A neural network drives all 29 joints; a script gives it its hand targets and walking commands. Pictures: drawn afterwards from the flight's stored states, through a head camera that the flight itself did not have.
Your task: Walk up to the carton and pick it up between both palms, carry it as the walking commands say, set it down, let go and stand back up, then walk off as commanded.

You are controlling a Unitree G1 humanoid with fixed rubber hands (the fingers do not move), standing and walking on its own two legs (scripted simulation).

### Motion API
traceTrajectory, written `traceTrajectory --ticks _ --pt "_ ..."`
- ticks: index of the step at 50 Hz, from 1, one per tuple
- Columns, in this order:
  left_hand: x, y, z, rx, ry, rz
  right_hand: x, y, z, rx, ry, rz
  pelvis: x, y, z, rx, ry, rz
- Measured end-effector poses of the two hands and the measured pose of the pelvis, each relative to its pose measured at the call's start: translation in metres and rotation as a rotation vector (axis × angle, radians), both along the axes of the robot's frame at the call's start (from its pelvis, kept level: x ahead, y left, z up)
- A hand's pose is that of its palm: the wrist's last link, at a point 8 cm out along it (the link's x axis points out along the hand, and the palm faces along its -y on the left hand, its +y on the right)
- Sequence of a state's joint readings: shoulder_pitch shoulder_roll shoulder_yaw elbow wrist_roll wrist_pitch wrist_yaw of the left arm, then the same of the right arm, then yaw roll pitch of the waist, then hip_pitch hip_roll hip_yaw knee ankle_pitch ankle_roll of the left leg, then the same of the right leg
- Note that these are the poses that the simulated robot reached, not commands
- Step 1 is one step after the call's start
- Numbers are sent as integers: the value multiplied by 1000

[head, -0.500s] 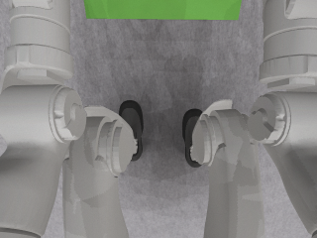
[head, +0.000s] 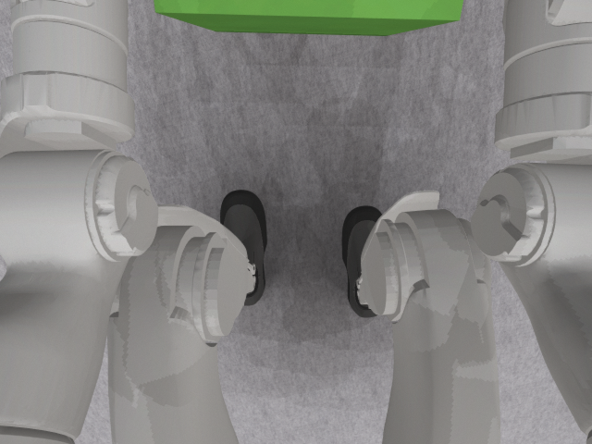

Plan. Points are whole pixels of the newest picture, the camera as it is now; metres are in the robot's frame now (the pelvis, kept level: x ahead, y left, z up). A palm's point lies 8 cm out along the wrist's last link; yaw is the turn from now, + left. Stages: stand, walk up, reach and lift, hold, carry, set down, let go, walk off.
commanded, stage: set down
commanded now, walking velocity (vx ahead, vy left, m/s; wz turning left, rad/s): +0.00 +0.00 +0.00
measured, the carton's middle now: out of the picture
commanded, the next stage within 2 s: none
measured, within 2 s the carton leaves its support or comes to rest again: neither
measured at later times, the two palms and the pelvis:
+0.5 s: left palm out of the picture +0.58 +0.16 -0.19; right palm out of the picture +0.57 -0.16 -0.19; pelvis +0.00 +0.00 +0.00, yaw +0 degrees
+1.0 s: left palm out of the picture +0.57 +0.17 -0.21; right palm out of the picture +0.57 -0.16 -0.20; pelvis +0.00 +0.00 +0.00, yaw +0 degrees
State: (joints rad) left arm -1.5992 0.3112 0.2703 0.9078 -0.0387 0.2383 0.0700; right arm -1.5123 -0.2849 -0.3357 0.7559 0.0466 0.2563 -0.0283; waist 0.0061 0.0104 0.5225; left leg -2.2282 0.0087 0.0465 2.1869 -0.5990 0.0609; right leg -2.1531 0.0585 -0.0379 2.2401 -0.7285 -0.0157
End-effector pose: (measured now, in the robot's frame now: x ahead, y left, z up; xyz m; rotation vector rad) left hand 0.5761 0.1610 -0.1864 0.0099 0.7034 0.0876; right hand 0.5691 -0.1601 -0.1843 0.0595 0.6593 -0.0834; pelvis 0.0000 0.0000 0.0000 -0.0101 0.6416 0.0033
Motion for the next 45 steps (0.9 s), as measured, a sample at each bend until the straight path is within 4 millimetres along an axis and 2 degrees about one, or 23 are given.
traceTrajectory --ticks 45 --pt "0 4 -7 -17 -23 -29 1 -4 -5 6 -32 32 0 1 -4 -2 0 -1"
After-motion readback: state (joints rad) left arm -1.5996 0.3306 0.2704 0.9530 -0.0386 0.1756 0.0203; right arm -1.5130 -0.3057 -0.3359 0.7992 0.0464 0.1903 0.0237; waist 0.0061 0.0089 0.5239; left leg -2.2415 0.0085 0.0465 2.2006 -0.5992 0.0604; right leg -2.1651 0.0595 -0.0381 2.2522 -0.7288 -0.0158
